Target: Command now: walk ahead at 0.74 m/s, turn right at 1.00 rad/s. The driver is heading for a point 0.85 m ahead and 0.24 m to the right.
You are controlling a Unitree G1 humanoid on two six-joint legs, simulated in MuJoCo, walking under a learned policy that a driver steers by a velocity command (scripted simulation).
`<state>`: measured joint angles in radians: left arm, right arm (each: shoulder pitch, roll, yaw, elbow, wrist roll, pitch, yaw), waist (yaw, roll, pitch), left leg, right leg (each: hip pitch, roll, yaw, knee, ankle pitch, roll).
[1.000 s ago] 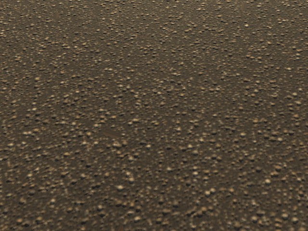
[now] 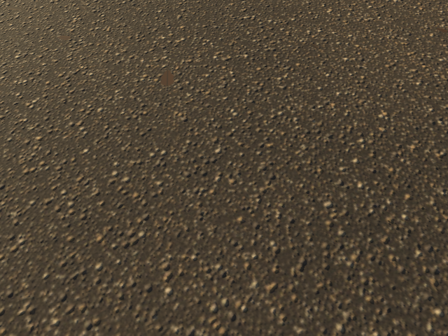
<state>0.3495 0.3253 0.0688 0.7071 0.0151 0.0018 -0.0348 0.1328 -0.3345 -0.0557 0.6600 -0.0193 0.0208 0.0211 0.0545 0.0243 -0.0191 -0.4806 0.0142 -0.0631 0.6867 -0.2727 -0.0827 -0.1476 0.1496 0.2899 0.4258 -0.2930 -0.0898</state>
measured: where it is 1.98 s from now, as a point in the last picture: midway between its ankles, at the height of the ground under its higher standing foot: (412, 214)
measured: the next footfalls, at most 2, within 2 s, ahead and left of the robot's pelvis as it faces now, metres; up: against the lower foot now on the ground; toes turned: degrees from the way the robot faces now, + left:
left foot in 0.06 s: +0.12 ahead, +0.14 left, +0.00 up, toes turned -7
right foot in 0.54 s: +0.44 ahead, -0.20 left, +0.00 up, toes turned -36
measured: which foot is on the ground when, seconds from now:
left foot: up 0.00-0.04, down 0.06-0.54, up 0.56-0.98, down 1.00-1.00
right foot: down 0.00-0.06, up 0.08-0.52, down 0.54-1.00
